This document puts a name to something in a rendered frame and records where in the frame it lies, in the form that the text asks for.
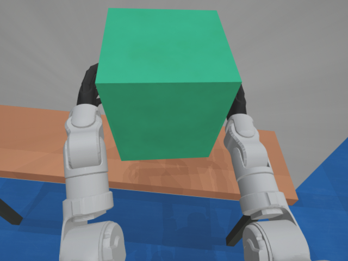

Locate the robot left hand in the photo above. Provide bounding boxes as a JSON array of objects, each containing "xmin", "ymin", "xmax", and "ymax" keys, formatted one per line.
[{"xmin": 77, "ymin": 63, "xmax": 102, "ymax": 107}]

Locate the left robot upper arm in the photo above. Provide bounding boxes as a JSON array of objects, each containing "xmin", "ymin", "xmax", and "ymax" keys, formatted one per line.
[{"xmin": 60, "ymin": 221, "xmax": 126, "ymax": 261}]

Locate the carton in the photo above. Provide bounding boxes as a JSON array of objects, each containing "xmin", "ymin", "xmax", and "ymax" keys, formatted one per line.
[{"xmin": 95, "ymin": 8, "xmax": 242, "ymax": 161}]

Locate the table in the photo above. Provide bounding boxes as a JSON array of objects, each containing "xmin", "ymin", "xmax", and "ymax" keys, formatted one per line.
[{"xmin": 0, "ymin": 105, "xmax": 299, "ymax": 246}]

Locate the left robot forearm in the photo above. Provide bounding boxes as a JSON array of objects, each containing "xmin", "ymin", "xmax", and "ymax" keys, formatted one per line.
[{"xmin": 59, "ymin": 104, "xmax": 114, "ymax": 261}]

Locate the robot right hand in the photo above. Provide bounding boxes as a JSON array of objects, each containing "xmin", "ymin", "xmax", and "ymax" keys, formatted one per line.
[{"xmin": 226, "ymin": 84, "xmax": 247, "ymax": 120}]

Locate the right robot upper arm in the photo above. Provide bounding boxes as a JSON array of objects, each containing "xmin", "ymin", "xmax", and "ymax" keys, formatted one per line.
[{"xmin": 243, "ymin": 220, "xmax": 329, "ymax": 261}]

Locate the right robot forearm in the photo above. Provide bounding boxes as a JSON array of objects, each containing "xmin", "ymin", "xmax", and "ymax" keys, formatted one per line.
[{"xmin": 223, "ymin": 114, "xmax": 310, "ymax": 256}]

